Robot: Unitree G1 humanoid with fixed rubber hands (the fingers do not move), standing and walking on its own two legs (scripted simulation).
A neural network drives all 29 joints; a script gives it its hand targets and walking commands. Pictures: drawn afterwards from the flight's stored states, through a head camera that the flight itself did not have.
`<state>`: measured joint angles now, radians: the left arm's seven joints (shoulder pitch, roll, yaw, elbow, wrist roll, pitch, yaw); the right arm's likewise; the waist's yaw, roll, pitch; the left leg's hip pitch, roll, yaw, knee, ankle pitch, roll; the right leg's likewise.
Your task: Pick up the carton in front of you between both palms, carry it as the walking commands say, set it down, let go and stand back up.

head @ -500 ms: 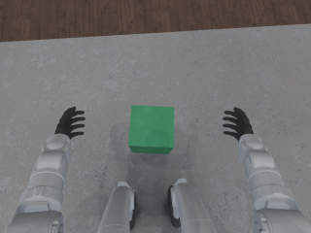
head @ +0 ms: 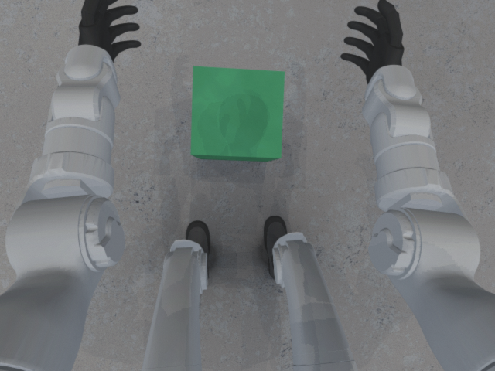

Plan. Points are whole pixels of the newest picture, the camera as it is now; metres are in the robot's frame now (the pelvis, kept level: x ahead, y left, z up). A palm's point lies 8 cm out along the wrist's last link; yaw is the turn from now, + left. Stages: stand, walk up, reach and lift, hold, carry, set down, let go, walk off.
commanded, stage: reach and lift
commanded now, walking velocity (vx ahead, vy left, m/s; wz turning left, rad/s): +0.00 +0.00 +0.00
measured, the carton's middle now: (236, 121) +0.51 -0.02 -0.52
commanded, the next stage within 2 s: none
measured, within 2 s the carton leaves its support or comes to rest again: leaves its support in 1.62 s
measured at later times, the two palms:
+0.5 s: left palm (148, 105) +0.52 +0.17 -0.35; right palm (328, 113) +0.49 -0.21 -0.35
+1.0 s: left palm (166, 112) +0.53 +0.16 -0.45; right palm (309, 120) +0.49 -0.20 -0.45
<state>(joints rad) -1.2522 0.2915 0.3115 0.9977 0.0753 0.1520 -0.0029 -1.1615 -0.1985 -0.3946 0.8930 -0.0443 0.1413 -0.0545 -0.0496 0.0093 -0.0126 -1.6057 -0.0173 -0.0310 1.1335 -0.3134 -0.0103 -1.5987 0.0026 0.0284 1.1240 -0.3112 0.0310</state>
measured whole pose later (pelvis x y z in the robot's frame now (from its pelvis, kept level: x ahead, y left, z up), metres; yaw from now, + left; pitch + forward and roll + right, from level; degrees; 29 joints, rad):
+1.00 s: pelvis -0.03 +0.00 -0.27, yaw -2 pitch +39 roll -2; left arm -1.45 0.40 0.00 1.14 -0.23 0.03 0.10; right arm -1.38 -0.31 -0.13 1.10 0.24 0.01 -0.14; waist -0.04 -0.01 0.34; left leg -2.29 -0.04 -0.05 2.21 -0.60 -0.04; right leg -2.28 0.04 0.03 2.19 -0.59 0.06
